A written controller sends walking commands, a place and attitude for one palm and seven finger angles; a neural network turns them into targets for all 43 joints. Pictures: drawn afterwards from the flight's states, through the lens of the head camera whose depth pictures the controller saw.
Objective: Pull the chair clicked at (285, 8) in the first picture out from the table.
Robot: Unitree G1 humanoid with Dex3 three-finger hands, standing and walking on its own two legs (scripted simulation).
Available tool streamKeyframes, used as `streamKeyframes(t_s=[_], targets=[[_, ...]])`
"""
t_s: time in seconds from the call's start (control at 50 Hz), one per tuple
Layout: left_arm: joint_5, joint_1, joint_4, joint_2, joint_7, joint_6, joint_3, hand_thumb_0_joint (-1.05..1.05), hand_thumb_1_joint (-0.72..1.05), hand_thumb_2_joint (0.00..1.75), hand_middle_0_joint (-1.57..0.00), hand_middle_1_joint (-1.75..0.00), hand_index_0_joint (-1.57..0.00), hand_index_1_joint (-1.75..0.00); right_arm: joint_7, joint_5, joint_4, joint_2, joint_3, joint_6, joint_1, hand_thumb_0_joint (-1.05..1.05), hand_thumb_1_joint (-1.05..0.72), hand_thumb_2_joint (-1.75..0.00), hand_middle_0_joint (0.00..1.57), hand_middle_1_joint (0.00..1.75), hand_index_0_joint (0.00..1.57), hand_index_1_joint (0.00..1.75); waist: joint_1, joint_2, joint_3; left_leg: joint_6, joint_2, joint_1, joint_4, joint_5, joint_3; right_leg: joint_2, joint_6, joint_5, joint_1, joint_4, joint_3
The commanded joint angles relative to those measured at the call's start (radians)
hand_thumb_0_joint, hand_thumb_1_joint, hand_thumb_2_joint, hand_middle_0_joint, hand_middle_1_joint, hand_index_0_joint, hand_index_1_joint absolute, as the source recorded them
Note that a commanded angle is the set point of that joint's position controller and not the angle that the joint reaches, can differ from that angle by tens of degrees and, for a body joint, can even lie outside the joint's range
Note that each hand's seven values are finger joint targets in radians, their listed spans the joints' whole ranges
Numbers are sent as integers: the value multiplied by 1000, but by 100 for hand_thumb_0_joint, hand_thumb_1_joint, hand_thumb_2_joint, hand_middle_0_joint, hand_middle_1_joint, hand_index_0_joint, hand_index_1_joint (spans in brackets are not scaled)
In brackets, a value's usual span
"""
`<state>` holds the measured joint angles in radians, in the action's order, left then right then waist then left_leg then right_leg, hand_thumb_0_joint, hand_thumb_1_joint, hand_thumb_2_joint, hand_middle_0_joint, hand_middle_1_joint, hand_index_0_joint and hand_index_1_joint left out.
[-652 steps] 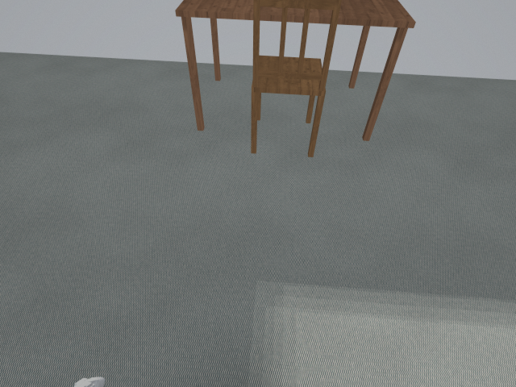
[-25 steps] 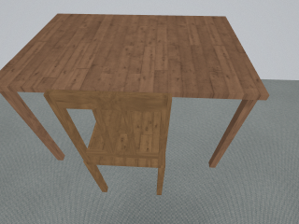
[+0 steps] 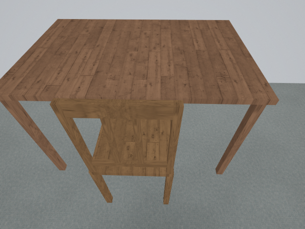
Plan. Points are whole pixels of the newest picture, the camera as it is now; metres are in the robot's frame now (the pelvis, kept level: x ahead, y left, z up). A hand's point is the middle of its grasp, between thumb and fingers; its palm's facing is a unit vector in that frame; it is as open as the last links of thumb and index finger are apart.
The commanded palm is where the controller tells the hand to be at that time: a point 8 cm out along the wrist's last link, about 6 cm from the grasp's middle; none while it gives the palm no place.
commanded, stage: look again from close up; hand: left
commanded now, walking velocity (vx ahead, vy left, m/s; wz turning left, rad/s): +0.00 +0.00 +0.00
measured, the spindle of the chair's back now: (111, 142) +0.42 +0.18 -0.09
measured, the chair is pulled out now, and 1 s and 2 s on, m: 0.00 0.00 0.00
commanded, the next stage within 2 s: raise the hand toward the chair's back in 0.50 s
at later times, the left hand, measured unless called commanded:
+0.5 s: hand out of the picture +0.00 +0.16 -0.17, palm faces +0.02 -0.98 -0.19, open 7.3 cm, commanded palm none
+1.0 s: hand (108, 223) +0.16 +0.13 -0.06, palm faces -0.01 -1.00 +0.02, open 9.0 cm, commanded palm +0.11 +0.21 -0.06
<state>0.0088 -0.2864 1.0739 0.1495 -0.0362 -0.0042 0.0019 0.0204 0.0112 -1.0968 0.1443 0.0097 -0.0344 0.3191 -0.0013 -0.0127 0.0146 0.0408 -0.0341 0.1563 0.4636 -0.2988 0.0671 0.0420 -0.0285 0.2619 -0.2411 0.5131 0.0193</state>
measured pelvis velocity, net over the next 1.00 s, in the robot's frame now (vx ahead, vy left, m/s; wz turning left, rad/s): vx -0.04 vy -0.04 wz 0.04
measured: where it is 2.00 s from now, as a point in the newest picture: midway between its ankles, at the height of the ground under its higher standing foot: outside the picture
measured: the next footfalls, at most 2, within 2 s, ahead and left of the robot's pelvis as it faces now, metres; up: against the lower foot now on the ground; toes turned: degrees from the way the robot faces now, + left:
none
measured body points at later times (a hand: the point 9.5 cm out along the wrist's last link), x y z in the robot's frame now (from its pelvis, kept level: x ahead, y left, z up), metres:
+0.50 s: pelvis +0.00 -0.01 +0.00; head +0.01 -0.02 +0.45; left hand +0.00 +0.21 -0.16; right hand +0.01 -0.23 -0.16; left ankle -0.03 +0.09 -0.74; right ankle +0.01 -0.14 -0.74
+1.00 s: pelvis -0.04 -0.04 -0.07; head -0.01 -0.02 +0.38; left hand +0.15 +0.18 -0.06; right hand +0.19 -0.29 -0.09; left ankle -0.03 +0.09 -0.74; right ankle +0.01 -0.14 -0.74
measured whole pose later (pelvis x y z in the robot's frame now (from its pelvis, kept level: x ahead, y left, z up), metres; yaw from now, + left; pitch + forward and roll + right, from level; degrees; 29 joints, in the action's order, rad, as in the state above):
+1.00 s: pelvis -0.04 -0.04 -0.07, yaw +3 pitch +11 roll +1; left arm -0.19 -0.36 0.26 0.15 0.29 -0.56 -0.10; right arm -0.03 -0.02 -0.52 0.27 -0.07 -0.27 0.15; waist -0.02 0.07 -0.15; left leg -0.01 0.00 0.74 1.05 -0.50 0.02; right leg 0.03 0.03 0.46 -0.80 1.07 -0.03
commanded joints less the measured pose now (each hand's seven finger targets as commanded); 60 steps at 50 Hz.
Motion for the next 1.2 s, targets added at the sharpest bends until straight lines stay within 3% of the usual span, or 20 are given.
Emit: streamKeyframes(t_s=[0.0, 0.56, 0.58, 0.6, 0.62, 0.64, 0.66, 0.68, 0.74, 0.76, 0.8, 0.82, 0.84, 0.88, 0.94, 1.02, 1.04, 1.12, 1.14, 1.18], targets=[[4, -68, -20, 95, -8, -18, -11, 0, 90, 90, -20, -30, -20, -30, 12, -1, 24, 106, -20, -18, 46, 0, -90, -90, 20, 30, 20, 30, 4, 12, 31, 0, 134, 21, -88, 287, -110, 49, 60, -202, 16, -52, 51], [5, -77, -3, 102, -6, -20, -4, 0, 90, 90, -20, -30, -20, -30, 10, -7, -20, 100, -14, -11, 16, 0, -90, -90, 20, 30, 20, 30, 3, 26, 64, -8, 129, 7, -122, 191, -100, 57, 63, -170, 15, -121, 70], [14, -135, 43, 125, -42, -35, -10, 0, 90, 90, -20, -30, -20, -30, 4, -13, 53, 136, -20, -8, -76, 0, -90, -90, 20, 30, 20, 30, 34, 53, 60, -35, 159, 77, 60, 276, -61, 104, 47, -473, 37, -99, 78], [-204, 609, -1505, 332, -28, -249, -114, 0, 88, 89, -20, -30, -20, -30, 53, -60, 412, 294, -39, -155, -50, 0, -90, -90, 20, 30, 20, 30, -82, -103, -449, -24, 33, -151, -55, 337, -74, 1, 58, -379, 156, -16, 7], [-116, 198, -1206, 245, -69, -184, -115, 0, 85, 88, -20, -29, -20, -29, 87, -51, 354, 196, -15, -240, -162, 0, -90, -90, 20, 30, 20, 30, 8, -212, -380, -17, 62, -144, -55, 429, -39, -37, 78, -194, 107, 11, -20], [-136, 154, -1103, 195, -117, -133, -73, 0, 83, 87, -19, -29, -19, -29, 81, -57, 289, 217, -31, -271, -140, 0, -90, -90, 20, 30, 20, 30, -29, -176, -306, -46, 71, -60, -40, 317, -50, -30, 61, -88, 28, 6, -75], [-137, -103, -900, -44, -106, -41, 60, 0, 81, 86, -19, -29, -19, -29, 68, -65, 288, 171, -31, -275, -110, 0, -90, -90, 20, 30, 20, 30, -38, -57, -124, -39, 76, 49, -51, 184, -66, -31, 52, -45, -54, -5, -103], [-191, 38, -1087, -32, -80, -78, 68, 0, 78, 85, -19, -28, -19, -28, 68, -73, 364, 219, -25, -285, -121, 0, -90, -90, 20, 30, 20, 30, -54, -9, -20, -30, 66, 125, -43, 73, -97, -25, 43, -10, -85, -12, -108], [-173, 21, -949, -12, -24, -231, 18, 0, 71, 82, -18, -27, -18, -27, 59, -40, 443, 240, -49, -324, -136, 0, -90, -90, 20, 30, 20, 30, -81, 156, 104, -25, 21, 305, 93, -118, -102, -35, 37, 201, -292, 22, -122], [-178, -7, -874, -25, 9, -291, 1, 0, 69, 81, -18, -27, -18, -27, 46, -29, 464, 235, -58, -326, -137, 0, -90, -90, 20, 30, 20, 30, -60, 250, 79, -34, 14, 370, 156, -133, -97, -35, 36, 271, -362, 65, -123], [-215, -226, -799, -5, 111, -435, -83, 0, 64, 79, -17, -26, -17, -26, 18, -15, 529, 228, -80, -335, -158, 0, -90, -90, 20, 30, 20, 30, 25, 331, -21, -45, 11, 485, 257, -131, -73, -36, 44, 322, -403, 163, -107], [-233, -310, -805, 13, 172, -504, -119, 0, 62, 78, -17, -26, -17, -26, -1, -12, 565, 227, -88, -333, -173, 0, -90, -90, 20, 30, 20, 30, 56, 305, -77, -50, 1, 523, 299, -109, -58, -37, 53, 287, -378, 208, -94], [-234, -363, -766, 80, 227, -564, -197, 0, 60, 77, -17, -25, -17, -25, -27, -18, 588, 229, -99, -327, -178, 0, -90, -90, 20, 30, 20, 30, 84, 208, -128, -60, -13, 542, 336, -76, -45, -31, 68, 222, -344, 253, -76], [-228, -330, -797, 135, 323, -654, -231, 0, 55, 75, -16, -25, -16, -25, -50, -20, 654, 234, -106, -309, -217, 0, -90, -90, 20, 30, 20, 30, 80, 108, -190, -58, -22, 615, 423, -39, -25, -22, 76, 104, -351, 353, -57], [-219, -248, -940, 182, 334, -619, -257, 0, 48, 72, -16, -23, -16, -23, -48, -33, 726, 218, -104, -264, -236, 0, -90, -90, 20, 30, 20, 30, 93, 2, -242, -40, -27, 699, 483, -74, -8, -15, 71, 129, -385, 401, -9], [-268, -49, -1359, 195, 266, -661, -247, 0, 39, 68, -15, -22, -15, -22, -22, -29, 764, 198, -94, -271, -204, 0, -90, -90, 20, 30, 20, 30, 34, -171, -384, -20, 6, 617, 545, -44, -43, -28, 71, 122, -443, 437, 11], [-273, 37, -1466, 199, 253, -685, -230, 0, 36, 67, -15, -22, -15, -22, -14, -24, 748, 198, -88, -273, -178, 0, -90, -90, 20, 30, 20, 30, -7, -124, -413, -14, 13, 620, 574, -43, -60, -38, 63, 121, -476, 453, 9], [-264, 52, -1429, 138, 302, -732, -109, 0, 27, 63, -14, -20, -14, -20, 14, -21, 680, 211, -70, -302, -154, 0, -90, -90, 20, 30, 20, 30, -85, -79, -350, -7, 34, 675, 652, -66, -98, -46, 60, 160, -592, 467, 11], [-265, 56, -1392, 127, 338, -716, -77, 0, 25, 62, -13, -20, -13, -20, 19, -26, 674, 219, -64, -309, -156, 0, -90, -90, 20, 30, 20, 30, -104, -58, -330, -1, 35, 693, 668, -78, -105, -49, 57, 168, -611, 464, 12], [-272, 2, -1238, 147, 402, -635, -96, 0, 20, 60, -13, -19, -13, -19, 31, -42, 662, 231, -67, -309, -150, 0, -90, -90, 20, 30, 20, 30, -101, 11, -300, -5, 33, 762, 674, -130, -107, -43, 48, 233, -594, 438, 20]])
